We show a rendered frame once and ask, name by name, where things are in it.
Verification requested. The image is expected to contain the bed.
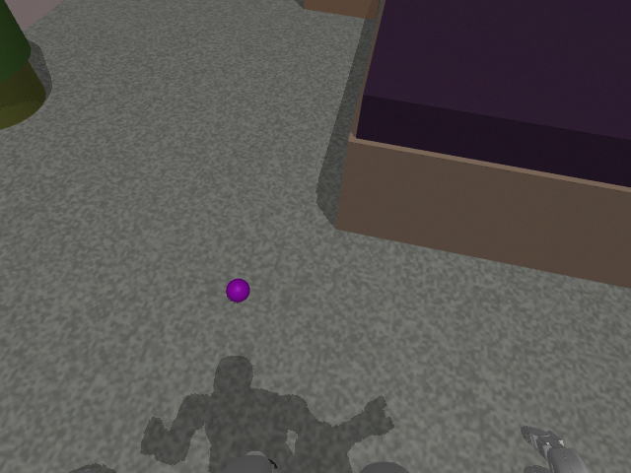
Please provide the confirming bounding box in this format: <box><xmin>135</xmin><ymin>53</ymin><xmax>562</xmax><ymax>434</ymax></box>
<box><xmin>335</xmin><ymin>0</ymin><xmax>631</xmax><ymax>289</ymax></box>

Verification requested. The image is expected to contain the ball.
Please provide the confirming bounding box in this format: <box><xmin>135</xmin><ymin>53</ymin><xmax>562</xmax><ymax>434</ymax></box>
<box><xmin>226</xmin><ymin>279</ymin><xmax>249</xmax><ymax>303</ymax></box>

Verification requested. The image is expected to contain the potted plant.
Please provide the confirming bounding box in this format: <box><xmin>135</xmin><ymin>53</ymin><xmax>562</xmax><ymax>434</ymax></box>
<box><xmin>0</xmin><ymin>0</ymin><xmax>46</xmax><ymax>130</ymax></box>

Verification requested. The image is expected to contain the right robot hand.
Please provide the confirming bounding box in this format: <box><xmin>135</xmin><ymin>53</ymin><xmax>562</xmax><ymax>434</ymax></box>
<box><xmin>521</xmin><ymin>426</ymin><xmax>590</xmax><ymax>473</ymax></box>

